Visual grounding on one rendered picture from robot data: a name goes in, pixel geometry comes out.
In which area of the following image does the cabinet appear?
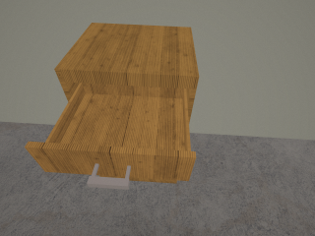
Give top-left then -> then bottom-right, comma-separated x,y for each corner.
54,23 -> 200,184

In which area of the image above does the drawer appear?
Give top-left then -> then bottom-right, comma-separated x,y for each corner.
25,83 -> 196,181

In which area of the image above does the handle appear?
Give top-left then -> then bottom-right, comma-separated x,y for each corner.
87,163 -> 131,190

